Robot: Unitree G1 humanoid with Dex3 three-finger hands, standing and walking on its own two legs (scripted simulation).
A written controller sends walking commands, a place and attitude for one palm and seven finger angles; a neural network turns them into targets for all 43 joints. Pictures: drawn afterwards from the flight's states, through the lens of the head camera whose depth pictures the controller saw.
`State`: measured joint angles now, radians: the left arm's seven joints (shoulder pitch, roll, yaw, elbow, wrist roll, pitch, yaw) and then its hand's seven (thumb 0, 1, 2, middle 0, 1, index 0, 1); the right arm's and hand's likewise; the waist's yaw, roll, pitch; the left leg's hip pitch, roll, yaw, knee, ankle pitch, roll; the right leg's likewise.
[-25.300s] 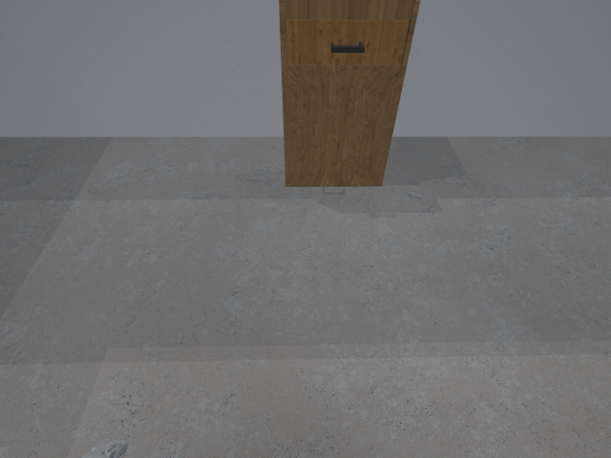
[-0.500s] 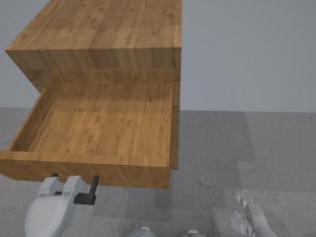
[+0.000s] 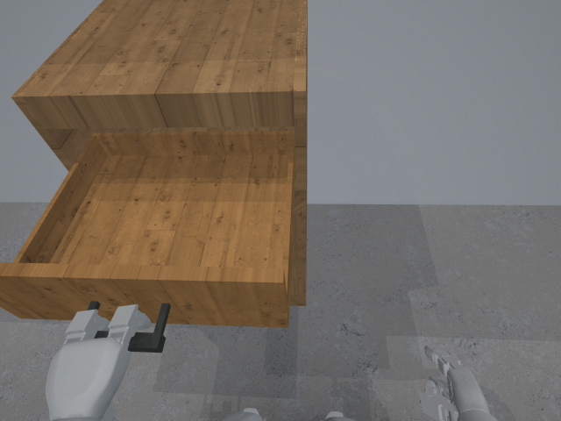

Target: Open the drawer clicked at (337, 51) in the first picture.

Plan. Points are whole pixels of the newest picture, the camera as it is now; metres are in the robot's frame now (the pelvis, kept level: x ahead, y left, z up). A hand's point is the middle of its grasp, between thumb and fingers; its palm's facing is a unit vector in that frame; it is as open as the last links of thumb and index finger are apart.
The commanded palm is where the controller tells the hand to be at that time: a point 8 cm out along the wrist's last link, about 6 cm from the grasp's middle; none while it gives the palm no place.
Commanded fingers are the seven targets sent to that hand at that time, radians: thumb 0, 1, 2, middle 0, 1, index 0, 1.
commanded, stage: lift the hand off the handle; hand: left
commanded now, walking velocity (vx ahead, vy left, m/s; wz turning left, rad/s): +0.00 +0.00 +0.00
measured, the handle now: (123, 325) +0.24 +0.25 +0.01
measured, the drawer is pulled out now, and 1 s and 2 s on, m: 0.30 0.30 0.30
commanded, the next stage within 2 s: draw the hand back to the body in 1.46 s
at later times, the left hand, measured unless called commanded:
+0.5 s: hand (98, 355) +0.20 +0.25 +0.03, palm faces +0.01 -0.07 -1.00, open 13.8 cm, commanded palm +0.18 +0.25 +0.09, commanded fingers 0.00 -0.50 0.30 -0.30 -1.20 -0.30 -1.20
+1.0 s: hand (75, 334) +0.20 +0.25 +0.10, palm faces +0.05 -0.12 -0.99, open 13.8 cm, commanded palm +0.17 +0.25 +0.16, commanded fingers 0.00 -0.50 0.30 -0.30 -1.20 -0.30 -1.20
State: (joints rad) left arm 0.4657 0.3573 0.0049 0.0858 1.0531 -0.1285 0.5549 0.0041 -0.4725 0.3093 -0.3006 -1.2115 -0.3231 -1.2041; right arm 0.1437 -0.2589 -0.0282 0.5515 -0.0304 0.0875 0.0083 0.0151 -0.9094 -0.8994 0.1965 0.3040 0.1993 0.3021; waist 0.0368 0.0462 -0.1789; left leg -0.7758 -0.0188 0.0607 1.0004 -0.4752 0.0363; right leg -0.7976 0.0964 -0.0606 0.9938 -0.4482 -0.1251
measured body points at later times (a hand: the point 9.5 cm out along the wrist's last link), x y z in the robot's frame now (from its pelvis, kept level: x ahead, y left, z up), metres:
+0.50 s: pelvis +0.00 +0.00 +0.02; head +0.03 -0.04 +0.47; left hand +0.19 +0.26 +0.08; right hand +0.19 -0.23 -0.08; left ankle +0.01 +0.10 -0.67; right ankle +0.02 -0.04 -0.67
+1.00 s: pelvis +0.03 +0.02 +0.04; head +0.03 -0.02 +0.49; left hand +0.19 +0.25 +0.15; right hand +0.25 -0.18 -0.05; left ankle +0.01 +0.10 -0.67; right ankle +0.02 -0.04 -0.67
